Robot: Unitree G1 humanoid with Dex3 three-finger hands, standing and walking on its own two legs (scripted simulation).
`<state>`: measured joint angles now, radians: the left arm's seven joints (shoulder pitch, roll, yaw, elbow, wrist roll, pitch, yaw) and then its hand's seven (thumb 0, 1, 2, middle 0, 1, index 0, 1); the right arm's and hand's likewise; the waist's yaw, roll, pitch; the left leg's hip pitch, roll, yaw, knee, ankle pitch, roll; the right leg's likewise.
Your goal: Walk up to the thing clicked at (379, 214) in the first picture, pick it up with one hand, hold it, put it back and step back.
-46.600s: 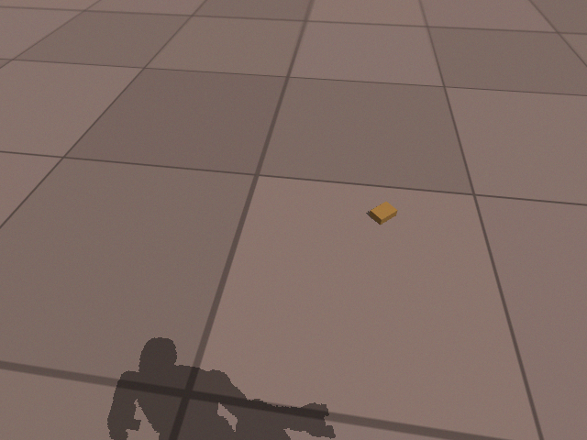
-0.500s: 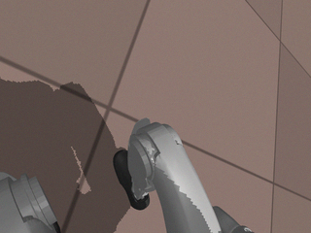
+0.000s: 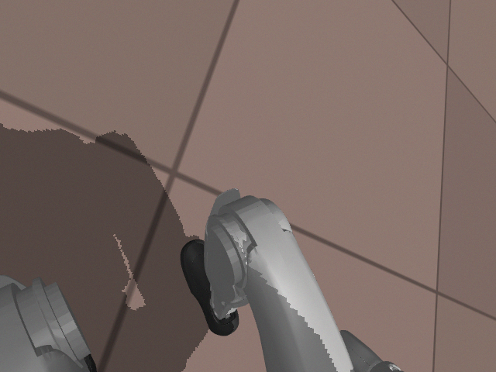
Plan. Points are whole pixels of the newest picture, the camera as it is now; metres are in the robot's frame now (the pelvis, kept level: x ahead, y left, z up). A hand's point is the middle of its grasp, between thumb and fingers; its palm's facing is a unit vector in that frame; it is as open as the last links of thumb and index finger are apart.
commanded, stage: close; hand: left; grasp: from above
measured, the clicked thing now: out of the picture +0.46 +0.40 -0.29
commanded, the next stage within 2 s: settle in 0.74 s
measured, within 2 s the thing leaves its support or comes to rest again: leaves its support in 1.18 s
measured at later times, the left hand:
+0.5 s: hand out of the picture +0.45 +0.38 -0.24, palm faces -0.43 -0.14 -0.89, open 10.1 cm
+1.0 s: hand out of the picture +0.45 +0.39 -0.23, palm faces -0.43 -0.15 -0.89, open 9.7 cm
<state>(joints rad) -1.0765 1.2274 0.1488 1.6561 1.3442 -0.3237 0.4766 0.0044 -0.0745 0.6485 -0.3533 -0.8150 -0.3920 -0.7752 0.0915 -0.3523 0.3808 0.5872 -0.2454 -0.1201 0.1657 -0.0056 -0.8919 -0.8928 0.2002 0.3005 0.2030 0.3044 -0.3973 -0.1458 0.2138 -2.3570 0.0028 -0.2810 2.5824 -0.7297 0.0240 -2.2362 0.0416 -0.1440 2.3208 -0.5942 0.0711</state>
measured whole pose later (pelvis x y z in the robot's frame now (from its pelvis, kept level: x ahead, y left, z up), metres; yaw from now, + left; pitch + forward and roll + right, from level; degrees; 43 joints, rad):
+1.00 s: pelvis +0.00 +0.00 +0.00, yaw +0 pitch +27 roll -18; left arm -1.07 1.22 0.16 1.63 1.34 -0.32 0.47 0.02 0.16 0.26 -0.66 -0.47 -0.71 -0.41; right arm 0.10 -0.36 0.37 0.59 -0.24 -0.12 0.16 -0.01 -0.89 -0.89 0.20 0.30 0.20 0.30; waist -0.39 -0.14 0.21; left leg -2.36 0.00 -0.28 2.58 -0.73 0.02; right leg -2.24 0.04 -0.14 2.32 -0.59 0.08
